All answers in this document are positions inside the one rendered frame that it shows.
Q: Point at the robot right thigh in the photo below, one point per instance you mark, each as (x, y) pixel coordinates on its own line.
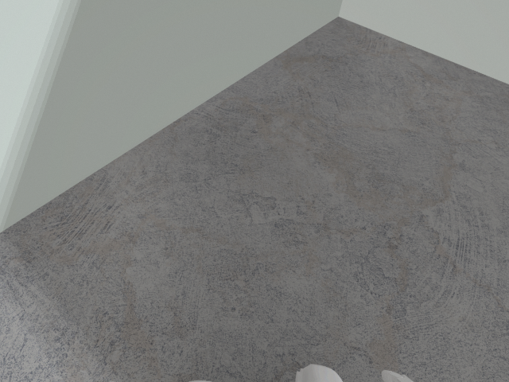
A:
(317, 373)

